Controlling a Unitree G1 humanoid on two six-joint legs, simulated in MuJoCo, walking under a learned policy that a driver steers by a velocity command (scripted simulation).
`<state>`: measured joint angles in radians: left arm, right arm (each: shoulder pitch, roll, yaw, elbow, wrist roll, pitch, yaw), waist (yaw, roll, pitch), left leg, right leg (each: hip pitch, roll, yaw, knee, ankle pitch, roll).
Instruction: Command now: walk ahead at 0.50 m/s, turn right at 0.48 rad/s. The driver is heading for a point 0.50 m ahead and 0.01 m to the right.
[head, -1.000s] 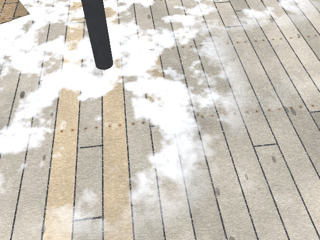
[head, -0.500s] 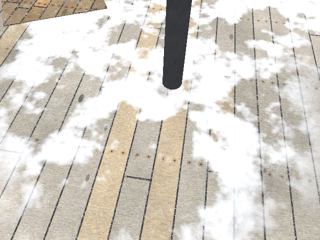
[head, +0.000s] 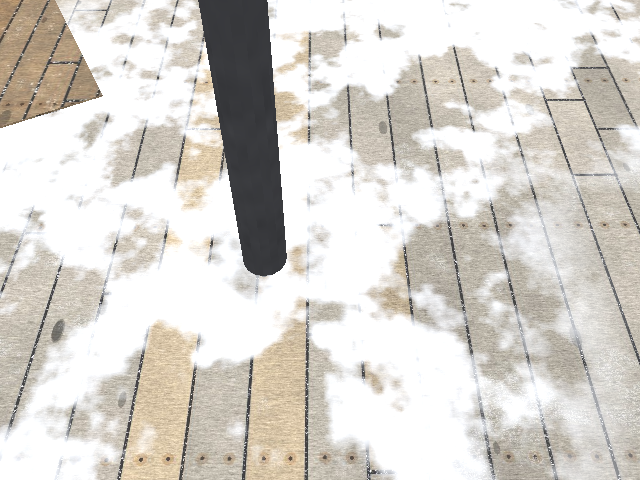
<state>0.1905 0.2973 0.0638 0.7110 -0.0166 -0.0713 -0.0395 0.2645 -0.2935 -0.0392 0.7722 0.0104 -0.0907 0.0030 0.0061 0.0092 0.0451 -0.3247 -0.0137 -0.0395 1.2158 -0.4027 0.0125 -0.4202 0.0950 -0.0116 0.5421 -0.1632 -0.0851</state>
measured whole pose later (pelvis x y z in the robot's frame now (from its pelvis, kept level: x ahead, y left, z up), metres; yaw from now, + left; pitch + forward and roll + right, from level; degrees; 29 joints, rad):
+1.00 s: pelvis +0.43 -0.01 +0.00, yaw -12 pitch +1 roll +0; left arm 0.08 0.22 0.03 0.75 0.01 0.00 -0.02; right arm 0.25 -0.26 -0.02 0.89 -0.01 0.00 -0.01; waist -0.02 0.02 0.00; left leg -0.11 0.00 -0.02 0.50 -0.42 -0.01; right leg -0.39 0.03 0.01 0.55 -0.18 -0.02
